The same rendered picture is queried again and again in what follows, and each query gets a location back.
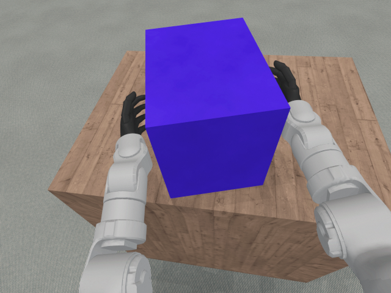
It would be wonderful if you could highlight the robot left upper arm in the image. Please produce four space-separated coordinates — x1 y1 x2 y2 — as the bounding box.
79 252 153 293

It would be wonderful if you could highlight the pedestal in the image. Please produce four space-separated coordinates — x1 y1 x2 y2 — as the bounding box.
48 51 391 283

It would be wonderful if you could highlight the carton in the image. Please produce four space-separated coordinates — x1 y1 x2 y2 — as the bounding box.
145 18 291 198

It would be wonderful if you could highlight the right robot forearm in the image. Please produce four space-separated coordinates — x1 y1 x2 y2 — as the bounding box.
281 100 391 218

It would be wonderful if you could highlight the left robot forearm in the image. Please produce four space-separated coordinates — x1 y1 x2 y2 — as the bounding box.
79 134 153 292

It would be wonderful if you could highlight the robot right hand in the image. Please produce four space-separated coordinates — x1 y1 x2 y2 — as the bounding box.
269 60 301 103

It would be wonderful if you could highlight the robot right upper arm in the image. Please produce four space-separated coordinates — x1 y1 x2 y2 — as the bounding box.
314 192 391 293

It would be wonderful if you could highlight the robot left hand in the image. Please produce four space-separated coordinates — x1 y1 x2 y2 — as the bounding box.
120 91 146 137

